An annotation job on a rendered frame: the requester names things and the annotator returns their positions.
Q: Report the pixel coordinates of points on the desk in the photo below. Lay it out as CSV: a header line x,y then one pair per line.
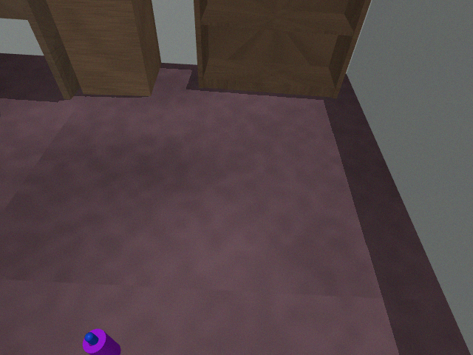
x,y
42,23

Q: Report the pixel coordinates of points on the bookshelf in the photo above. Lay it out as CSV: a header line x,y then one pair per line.
x,y
298,47

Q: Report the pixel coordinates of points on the bottle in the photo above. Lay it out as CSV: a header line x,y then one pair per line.
x,y
97,342

